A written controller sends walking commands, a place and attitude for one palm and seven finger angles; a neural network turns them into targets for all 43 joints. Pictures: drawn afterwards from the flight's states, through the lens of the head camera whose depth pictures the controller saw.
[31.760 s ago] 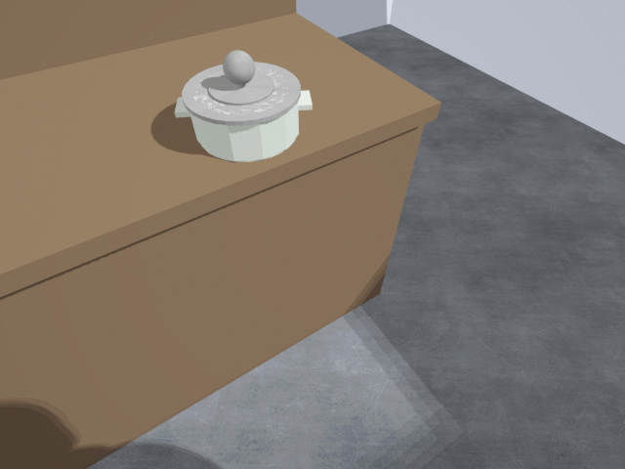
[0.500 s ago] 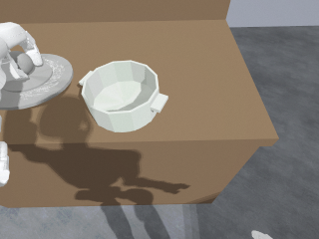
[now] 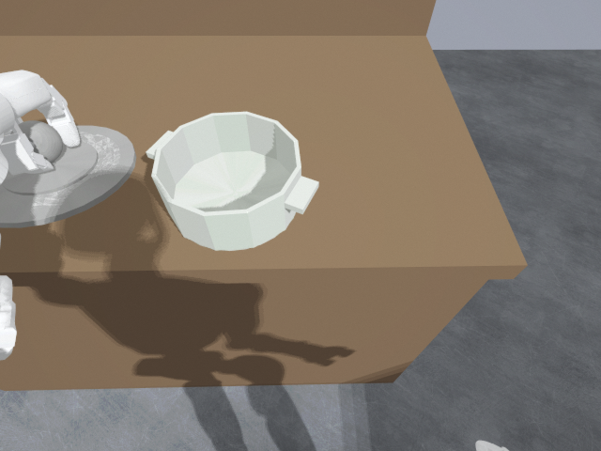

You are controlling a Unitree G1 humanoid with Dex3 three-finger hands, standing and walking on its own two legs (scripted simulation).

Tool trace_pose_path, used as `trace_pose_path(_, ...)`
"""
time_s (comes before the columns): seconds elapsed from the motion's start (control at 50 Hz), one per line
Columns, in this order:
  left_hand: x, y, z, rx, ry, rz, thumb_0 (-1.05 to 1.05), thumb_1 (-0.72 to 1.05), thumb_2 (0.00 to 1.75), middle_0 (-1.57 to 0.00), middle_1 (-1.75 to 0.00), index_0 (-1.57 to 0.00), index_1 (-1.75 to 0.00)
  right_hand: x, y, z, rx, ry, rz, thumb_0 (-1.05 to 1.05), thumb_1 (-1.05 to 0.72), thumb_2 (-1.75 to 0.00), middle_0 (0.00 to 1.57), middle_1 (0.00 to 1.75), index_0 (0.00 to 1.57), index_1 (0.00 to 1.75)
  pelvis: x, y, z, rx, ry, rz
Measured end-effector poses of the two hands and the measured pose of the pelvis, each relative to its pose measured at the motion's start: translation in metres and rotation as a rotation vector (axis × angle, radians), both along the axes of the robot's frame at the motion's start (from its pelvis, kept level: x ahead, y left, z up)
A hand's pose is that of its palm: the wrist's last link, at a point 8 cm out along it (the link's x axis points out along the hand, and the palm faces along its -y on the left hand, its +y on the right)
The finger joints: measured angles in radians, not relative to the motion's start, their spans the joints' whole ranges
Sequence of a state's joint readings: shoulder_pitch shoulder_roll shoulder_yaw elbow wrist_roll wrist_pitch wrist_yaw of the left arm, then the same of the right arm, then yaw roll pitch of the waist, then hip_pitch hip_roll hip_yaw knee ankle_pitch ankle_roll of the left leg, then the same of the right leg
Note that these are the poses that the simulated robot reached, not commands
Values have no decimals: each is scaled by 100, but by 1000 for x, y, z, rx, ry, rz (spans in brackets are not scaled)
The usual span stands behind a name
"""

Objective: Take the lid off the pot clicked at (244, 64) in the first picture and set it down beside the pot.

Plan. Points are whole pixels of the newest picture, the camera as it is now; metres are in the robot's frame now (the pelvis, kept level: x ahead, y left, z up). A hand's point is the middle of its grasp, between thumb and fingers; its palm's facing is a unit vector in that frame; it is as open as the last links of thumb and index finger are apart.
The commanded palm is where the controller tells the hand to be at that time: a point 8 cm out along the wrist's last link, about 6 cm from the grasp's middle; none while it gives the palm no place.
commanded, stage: lower the lid onto the table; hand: left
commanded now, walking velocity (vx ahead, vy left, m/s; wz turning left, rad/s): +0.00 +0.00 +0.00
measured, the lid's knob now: (37, 142) +0.47 +0.32 +0.16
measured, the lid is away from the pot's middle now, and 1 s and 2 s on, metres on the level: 0.23 0.24 0.23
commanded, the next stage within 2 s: open the fingers wide in 1.08 s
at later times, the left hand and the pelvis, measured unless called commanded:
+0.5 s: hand (41, 165) +0.44 +0.32 +0.14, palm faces -0.41 -0.15 -0.90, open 7.8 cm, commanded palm +0.44 +0.33 +0.22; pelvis +0.00 +0.01 +0.00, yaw +0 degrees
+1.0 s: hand (47, 184) +0.43 +0.32 +0.12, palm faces -0.45 -0.14 -0.88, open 7.5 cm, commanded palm +0.45 +0.32 +0.18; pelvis -0.01 +0.01 -0.01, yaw +0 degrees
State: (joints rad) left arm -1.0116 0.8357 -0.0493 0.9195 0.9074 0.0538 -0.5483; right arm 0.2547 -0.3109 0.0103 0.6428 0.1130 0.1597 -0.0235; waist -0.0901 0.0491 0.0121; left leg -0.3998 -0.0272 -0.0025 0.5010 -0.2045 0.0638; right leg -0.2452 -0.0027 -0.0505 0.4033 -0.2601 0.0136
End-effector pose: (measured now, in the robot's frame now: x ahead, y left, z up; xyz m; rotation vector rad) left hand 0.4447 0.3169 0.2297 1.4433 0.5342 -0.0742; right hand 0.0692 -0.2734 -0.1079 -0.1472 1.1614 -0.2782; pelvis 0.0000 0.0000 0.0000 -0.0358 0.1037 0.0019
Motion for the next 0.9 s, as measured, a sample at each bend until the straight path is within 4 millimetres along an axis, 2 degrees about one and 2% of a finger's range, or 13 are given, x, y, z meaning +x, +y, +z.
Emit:
trace_pose_path(0.46,1,3,-29,-18,42,-47,1,7,100,-70,-80,-76,-84,-12,6,-2,-10,25,-17,0,-90,-90,21,29,20,30,-1,6,-2,-6,17,-3)
trace_pose_path(0.74,-10,9,-44,-24,65,-54,1,7,100,-70,-81,-76,-85,-17,7,-2,-15,36,-15,0,-90,-90,21,29,20,30,-5,8,-4,-10,18,0)
trace_pose_path(0.9,-9,7,-50,-17,78,-67,0,8,99,-71,-82,-78,-86,-22,7,-4,-31,41,-12,0,-90,-90,21,29,20,30,-8,9,-6,-12,24,1)
